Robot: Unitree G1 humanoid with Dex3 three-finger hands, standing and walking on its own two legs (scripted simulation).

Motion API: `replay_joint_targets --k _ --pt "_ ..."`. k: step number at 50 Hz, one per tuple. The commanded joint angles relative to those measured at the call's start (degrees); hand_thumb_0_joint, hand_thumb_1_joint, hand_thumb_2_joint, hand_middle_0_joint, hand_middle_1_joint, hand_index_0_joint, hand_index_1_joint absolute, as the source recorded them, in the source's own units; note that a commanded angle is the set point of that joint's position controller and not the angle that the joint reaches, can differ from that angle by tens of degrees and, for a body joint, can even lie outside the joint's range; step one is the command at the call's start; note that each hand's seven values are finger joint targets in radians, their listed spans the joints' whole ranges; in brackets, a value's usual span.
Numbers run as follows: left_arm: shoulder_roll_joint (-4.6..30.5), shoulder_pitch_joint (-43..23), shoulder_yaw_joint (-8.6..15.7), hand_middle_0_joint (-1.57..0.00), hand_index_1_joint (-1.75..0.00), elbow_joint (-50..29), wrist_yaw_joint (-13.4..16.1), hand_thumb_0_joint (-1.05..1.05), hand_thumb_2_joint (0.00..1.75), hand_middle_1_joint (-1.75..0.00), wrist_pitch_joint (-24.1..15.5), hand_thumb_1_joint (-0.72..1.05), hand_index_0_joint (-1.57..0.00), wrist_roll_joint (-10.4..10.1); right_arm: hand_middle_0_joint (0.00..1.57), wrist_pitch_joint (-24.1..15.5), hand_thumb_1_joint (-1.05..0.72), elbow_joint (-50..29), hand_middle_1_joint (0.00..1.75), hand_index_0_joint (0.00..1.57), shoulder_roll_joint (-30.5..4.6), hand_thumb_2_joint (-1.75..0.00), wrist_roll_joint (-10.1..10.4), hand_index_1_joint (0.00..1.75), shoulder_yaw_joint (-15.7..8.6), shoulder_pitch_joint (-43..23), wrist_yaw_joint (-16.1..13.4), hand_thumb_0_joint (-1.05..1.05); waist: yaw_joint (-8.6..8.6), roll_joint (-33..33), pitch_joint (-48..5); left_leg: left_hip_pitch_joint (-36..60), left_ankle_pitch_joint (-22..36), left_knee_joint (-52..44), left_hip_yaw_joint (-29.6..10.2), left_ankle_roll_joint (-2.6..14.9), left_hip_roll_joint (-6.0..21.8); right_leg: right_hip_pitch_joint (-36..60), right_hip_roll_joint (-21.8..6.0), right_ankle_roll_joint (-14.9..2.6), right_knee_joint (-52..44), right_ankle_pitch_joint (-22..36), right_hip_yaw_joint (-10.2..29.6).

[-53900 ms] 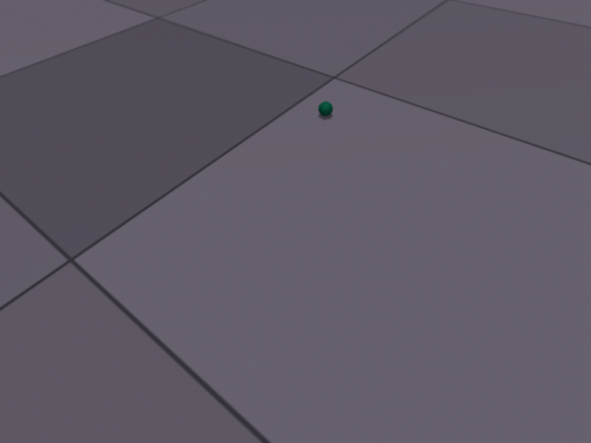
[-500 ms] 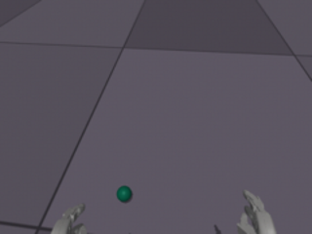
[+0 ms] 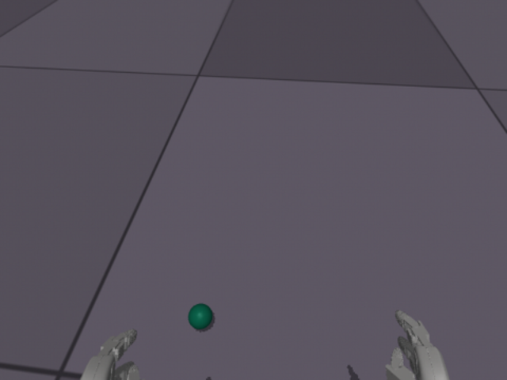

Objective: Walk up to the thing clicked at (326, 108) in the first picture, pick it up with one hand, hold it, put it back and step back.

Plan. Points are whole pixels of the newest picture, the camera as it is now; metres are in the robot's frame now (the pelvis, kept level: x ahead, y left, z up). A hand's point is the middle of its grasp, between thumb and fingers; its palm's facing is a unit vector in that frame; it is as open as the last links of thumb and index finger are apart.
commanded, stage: home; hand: left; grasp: from above
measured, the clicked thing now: (200, 316) +0.49 +0.21 -0.67
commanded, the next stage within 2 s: stand in 0.44 s
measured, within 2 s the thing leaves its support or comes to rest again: neither
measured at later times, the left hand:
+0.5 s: hand out of the picture +0.16 +0.19 -0.05, palm faces +0.04 -0.97 -0.22, open 7.4 cm
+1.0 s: hand out of the picture +0.05 +0.24 -0.11, palm faces +0.03 -0.94 -0.33, open 7.4 cm
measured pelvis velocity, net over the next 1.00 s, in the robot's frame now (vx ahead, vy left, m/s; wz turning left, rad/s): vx -0.01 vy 0.00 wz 0.00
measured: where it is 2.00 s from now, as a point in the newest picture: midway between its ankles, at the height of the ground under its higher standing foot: outside the picture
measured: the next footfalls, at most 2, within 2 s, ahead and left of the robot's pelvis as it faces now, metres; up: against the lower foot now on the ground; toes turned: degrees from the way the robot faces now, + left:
none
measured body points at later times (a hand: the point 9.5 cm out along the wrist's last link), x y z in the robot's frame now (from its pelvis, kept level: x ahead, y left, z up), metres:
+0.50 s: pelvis +0.00 +0.01 +0.00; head +0.02 +0.01 +0.45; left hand +0.16 +0.24 -0.03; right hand +0.16 -0.24 -0.07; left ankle -0.01 +0.13 -0.68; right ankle +0.00 -0.14 -0.68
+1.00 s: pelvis -0.01 +0.00 +0.05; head +0.00 +0.00 +0.50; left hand +0.05 +0.29 -0.08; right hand +0.07 -0.28 -0.09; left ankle -0.01 +0.13 -0.68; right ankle +0.00 -0.14 -0.68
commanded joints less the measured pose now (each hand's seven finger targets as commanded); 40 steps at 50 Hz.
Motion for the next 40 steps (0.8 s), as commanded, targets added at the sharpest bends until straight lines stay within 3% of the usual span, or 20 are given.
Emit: replay_joint_targets --k 1,3,5,6,12,15,17,19,24,26,27,28,29,30,31,33,36,40 --pt "5.0 -0.8 2.8 -0.20 -0.30 -10.6 0.4 0.00 0.90 -0.30 -2.7 0.90 -0.20 0.0 0.20 -3.3 -0.90 -8.9 0.30 0.20 -6.5 -0.90 0.2 0.30 -3.0 -3.9 -0.8 0.00 -0.19 -1.0 -4.7 3.9 14.4 -9.3 0.8 1.71 -2.4 4.2 2.5 -0.83 -8.8 11.8 -0.7" --pt "6.5 -0.9 4.5 -0.20 -0.30 -12.0 0.5 0.00 0.90 -0.30 -2.9 0.90 -0.20 -0.3 0.20 -3.3 -0.90 -8.9 0.30 0.20 -6.9 -0.90 0.2 0.30 -3.4 -3.6 -0.7 0.00 -0.03 -0.4 -6.4 4.6 15.4 -9.0 0.8 1.70 -2.4 5.1 2.5 -0.85 -8.4 12.6 -0.6" --pt "5.3 -0.7 3.0 -0.20 -0.30 -11.2 0.3 0.00 0.90 -0.30 -2.9 0.90 -0.20 0.0 0.20 -3.2 -0.90 -8.7 0.30 0.20 -6.6 -0.90 0.2 0.30 -3.1 -3.5 -0.7 0.00 0.02 0.2 -5.4 4.3 16.1 -9.1 0.6 1.49 -2.3 4.3 2.6 -0.94 -8.0 13.1 -0.8" --pt "6.4 -1.1 4.0 -0.20 -0.30 -11.6 0.5 0.00 0.90 -0.30 -3.0 0.90 -0.20 0.0 0.20 -3.1 -0.90 -9.0 0.30 0.20 -7.0 -0.90 0.2 0.30 -3.3 -3.6 -0.6 0.00 -0.15 0.1 -5.6 4.5 15.9 -9.3 0.4 1.48 -2.2 4.3 2.7 -1.01 -8.1 12.8 -0.8" --pt "5.3 0.0 3.1 -0.20 -0.30 -11.6 0.5 0.00 0.90 -0.30 -2.9 0.90 -0.20 0.1 0.20 -2.8 -0.90 -9.0 0.30 0.20 -6.6 -0.90 0.3 0.30 -3.3 -3.5 -0.5 0.00 0.38 0.4 -5.9 4.4 17.5 -9.2 0.3 1.34 -2.1 4.7 2.7 -1.11 -7.6 14.0 -0.9" --pt "6.6 -0.1 4.2 -0.20 -0.30 -11.5 0.7 0.00 0.90 -0.30 -3.0 0.90 -0.20 0.1 0.20 -2.6 -0.90 -9.2 0.30 0.20 -6.9 -0.90 0.2 0.30 -3.4 -3.3 -0.5 0.00 -0.07 0.1 -6.7 4.8 18.6 -8.7 0.3 1.37 -2.1 5.2 2.6 -1.07 -7.3 15.0 -0.9" --pt "5.3 -0.6 2.4 -0.20 -0.30 -11.7 0.5 0.00 0.90 -0.30 -2.9 0.90 -0.20 0.3 0.20 -2.5 -0.90 -9.2 0.30 0.20 -6.5 -0.90 0.2 0.30 -3.2 -3.3 -0.5 0.00 -0.20 0.5 -6.2 5.1 18.7 -8.8 0.5 1.29 -2.1 4.4 2.6 -1.15 -7.3 14.9 -0.8" --pt "6.3 -0.2 3.9 -0.20 -0.30 -11.6 0.8 0.00 0.90 -0.30 -2.8 0.90 -0.20 0.1 0.20 -2.4 -0.90 -9.0 0.30 0.20 -7.2 -0.90 0.3 0.30 -3.6 -3.3 -0.5 0.00 0.01 0.4 -5.9 5.0 17.7 -9.2 0.2 1.29 -1.9 4.7 2.7 -1.19 -7.4 13.8 -0.9" --pt "5.4 -1.2 2.7 -0.20 -0.30 -11.9 0.5 0.00 0.90 -0.30 -2.8 0.90 -0.20 -0.2 0.20 -2.3 -0.90 -9.5 0.30 0.20 -6.8 -0.90 0.3 0.30 -3.2 -3.6 -0.3 0.00 0.05 1.0 -5.4 4.2 16.2 -9.8 -0.2 1.18 -2.0 4.0 2.7 -1.16 -7.4 12.5 -1.0" --pt "6.4 0.2 3.9 -0.20 -0.30 -11.3 0.6 0.00 0.90 -0.30 -2.5 0.90 -0.20 0.0 0.20 -2.1 -0.90 -9.6 0.30 0.20 -6.9 -0.90 0.3 0.30 -3.3 -3.5 -0.3 0.00 0.28 0.5 -5.9 4.3 16.7 -9.3 0.0 1.26 -1.9 4.3 2.7 -1.19 -7.4 12.8 -1.1" --pt "10.3 -17.6 3.4 -0.20 -0.30 8.8 2.8 0.00 0.90 -0.30 -14.7 0.90 -0.20 6.5 0.20 3.9 -0.90 4.4 0.30 0.20 -13.8 -0.90 -7.5 0.30 -5.3 -7.0 3.1 0.00 4.25 -3.1 8.1 6.4 26.5 -14.8 -1.8 4.21 0.9 12.2 -1.3 -3.18 -8.5 13.7 3.2" --pt "10.6 -11.6 4.4 -0.20 -0.30 18.2 2.4 0.00 0.90 -0.30 -18.6 0.90 -0.20 6.6 0.20 6.2 -0.90 5.4 0.30 0.20 -14.2 -0.90 -7.3 0.30 -6.3 -7.4 4.8 0.00 4.52 -4.8 3.0 10.6 28.6 -14.0 -0.3 5.11 0.3 14.6 -1.7 -5.07 -10.1 14.6 5.4" --pt "10.9 -10.7 4.0 -0.20 -0.30 20.7 2.1 0.00 0.90 -0.30 -20.4 0.90 -0.20 6.9 0.20 7.3 -0.90 3.5 0.30 0.20 -14.8 -0.90 -7.6 0.30 -6.4 -6.1 5.8 0.00 3.48 -3.5 2.5 11.3 25.1 -14.7 -1.9 5.51 0.5 13.4 -1.5 -5.67 -10.9 14.1 6.1" --pt "12.2 -11.3 3.4 -0.20 -0.30 23.5 1.9 0.00 0.90 -0.30 -21.8 0.90 -0.20 6.9 0.20 7.8 -0.90 4.1 0.30 0.20 -15.0 -0.90 -6.8 0.30 -6.5 -6.9 6.7 0.00 3.87 -2.1 1.0 13.4 22.4 -15.7 -2.2 5.55 0.3 16.0 -2.5 -5.38 -11.2 15.1 6.6" --pt "12.3 -13.4 3.7 -0.20 -0.30 26.2 1.7 0.00 0.90 -0.30 -22.8 0.90 -0.20 6.9 0.20 8.0 -0.90 5.7 0.30 0.20 -13.0 -0.90 -5.0 0.30 -6.3 -6.8 7.7 0.00 3.45 -2.8 0.3 14.8 22.1 -16.3 -0.9 5.18 -0.5 16.9 -3.3 -5.12 -11.7 16.7 7.6" --pt "12.2 -16.0 3.8 -0.20 -0.30 31.3 1.2 0.00 0.90 -0.30 -23.2 0.90 -0.20 6.0 0.20 8.6 -0.90 7.3 0.30 0.20 -12.3 -0.90 -3.4 0.30 -6.4 -7.7 8.9 0.00 3.85 -5.6 0.7 15.8 18.9 -18.0 -0.7 4.81 -0.9 17.9 -3.3 -4.38 -14.2 13.7 6.8" --pt "11.8 -18.0 3.6 -0.20 -0.30 38.7 1.3 0.00 0.90 -0.30 -24.6 0.90 -0.20 5.8 0.20 9.7 -0.90 10.5 0.30 0.20 -11.7 -0.90 -3.3 0.30 -6.9 -8.0 9.5 0.00 3.53 -5.7 2.3 19.1 16.8 -19.9 -0.8 4.63 -0.6 16.7 -4.3 -3.81 -18.1 11.1 7.5" --pt "11.2 -19.0 3.4 -0.20 -0.30 46.6 1.2 0.00 0.90 -0.30 -26.1 0.90 -0.20 5.6 0.20 10.7 -0.90 14.3 0.30 0.20 -12.3 -0.90 -3.6 0.30 -6.9 -7.8 9.4 0.00 3.45 -1.1 5.6 19.1 15.0 -25.8 -2.6 4.46 0.6 19.9 -3.6 -2.74 -21.2 11.8 6.0"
